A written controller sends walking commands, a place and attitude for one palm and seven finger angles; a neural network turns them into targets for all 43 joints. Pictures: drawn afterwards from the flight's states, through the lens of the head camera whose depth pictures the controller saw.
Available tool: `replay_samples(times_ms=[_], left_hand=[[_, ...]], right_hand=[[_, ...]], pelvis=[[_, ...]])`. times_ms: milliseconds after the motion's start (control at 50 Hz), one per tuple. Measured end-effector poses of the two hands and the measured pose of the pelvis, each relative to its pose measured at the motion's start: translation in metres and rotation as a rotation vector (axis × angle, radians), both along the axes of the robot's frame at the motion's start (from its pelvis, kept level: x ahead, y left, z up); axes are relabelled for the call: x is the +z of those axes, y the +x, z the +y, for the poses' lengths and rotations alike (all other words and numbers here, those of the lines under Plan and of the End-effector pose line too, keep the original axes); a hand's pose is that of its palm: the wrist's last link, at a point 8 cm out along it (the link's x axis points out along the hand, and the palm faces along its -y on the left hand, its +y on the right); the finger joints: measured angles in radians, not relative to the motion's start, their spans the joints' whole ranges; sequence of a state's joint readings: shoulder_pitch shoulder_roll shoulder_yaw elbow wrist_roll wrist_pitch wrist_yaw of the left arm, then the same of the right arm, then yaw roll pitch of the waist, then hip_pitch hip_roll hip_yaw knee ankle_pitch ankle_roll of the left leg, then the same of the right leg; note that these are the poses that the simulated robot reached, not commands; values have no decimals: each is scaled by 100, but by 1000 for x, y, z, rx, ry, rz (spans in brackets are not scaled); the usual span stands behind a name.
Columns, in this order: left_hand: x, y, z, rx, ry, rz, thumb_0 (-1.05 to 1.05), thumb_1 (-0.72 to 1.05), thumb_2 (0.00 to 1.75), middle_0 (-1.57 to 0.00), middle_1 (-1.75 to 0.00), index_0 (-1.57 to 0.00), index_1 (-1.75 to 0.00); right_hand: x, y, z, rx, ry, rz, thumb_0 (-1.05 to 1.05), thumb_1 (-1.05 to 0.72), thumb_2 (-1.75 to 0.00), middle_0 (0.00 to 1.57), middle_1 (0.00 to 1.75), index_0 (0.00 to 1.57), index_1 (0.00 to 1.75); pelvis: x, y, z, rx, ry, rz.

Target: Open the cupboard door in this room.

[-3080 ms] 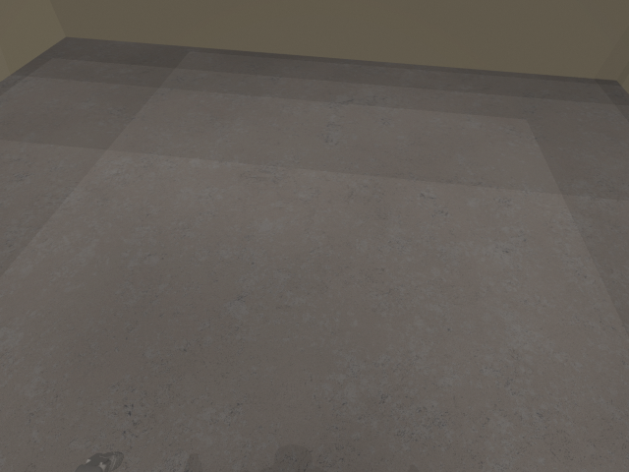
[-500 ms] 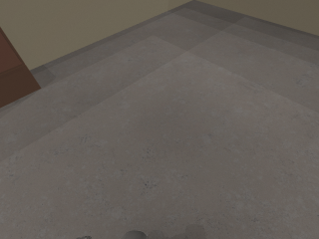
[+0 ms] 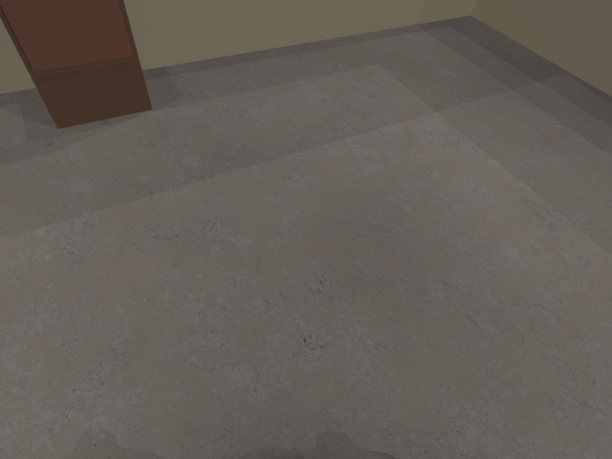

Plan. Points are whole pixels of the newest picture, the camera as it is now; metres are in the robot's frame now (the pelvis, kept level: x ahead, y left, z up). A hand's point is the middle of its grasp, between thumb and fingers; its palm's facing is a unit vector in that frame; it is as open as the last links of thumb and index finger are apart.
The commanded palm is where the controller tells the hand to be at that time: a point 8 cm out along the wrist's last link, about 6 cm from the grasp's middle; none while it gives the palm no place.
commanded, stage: turn or walk to find it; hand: left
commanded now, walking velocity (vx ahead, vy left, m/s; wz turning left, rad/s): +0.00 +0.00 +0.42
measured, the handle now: out of the picture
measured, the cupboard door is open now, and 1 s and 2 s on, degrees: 0 0 0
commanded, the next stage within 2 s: stand and wait in 0.34 s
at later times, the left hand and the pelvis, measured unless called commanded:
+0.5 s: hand out of the picture +0.01 +0.16 -0.16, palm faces +0.23 -0.94 -0.26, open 7.4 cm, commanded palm none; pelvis -0.02 -0.04 +0.00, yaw +13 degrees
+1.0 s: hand out of the picture -0.06 +0.20 -0.16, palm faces +0.42 -0.87 -0.25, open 7.4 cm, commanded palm none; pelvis -0.05 -0.02 +0.00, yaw +23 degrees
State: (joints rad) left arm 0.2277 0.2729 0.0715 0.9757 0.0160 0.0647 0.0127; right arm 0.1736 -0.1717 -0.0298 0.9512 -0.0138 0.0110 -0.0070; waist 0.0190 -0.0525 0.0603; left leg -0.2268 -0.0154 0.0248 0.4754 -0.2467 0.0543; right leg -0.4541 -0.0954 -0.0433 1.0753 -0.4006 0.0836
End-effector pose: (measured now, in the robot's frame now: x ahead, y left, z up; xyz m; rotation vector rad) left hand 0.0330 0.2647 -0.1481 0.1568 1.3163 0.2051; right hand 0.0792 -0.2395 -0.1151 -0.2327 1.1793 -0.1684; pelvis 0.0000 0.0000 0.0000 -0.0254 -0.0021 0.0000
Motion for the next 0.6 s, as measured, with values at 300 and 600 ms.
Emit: replay_samples(times_ms=[300,600], left_hand=[[24,27,-39,38,59,-208,1,90,90,-20,-30,-20,-30],[12,-85,-62,210,8,-35,1,90,89,-20,-30,-21,-30]], right_hand=[[-35,-28,-32,40,68,94,1,-91,-90,21,30,20,30],[-26,-3,-32,177,25,134,1,-91,-90,20,30,20,30]], pelvis=[[-10,-14,-33,135,37,8],[-3,-24,-33,247,43,-8]])
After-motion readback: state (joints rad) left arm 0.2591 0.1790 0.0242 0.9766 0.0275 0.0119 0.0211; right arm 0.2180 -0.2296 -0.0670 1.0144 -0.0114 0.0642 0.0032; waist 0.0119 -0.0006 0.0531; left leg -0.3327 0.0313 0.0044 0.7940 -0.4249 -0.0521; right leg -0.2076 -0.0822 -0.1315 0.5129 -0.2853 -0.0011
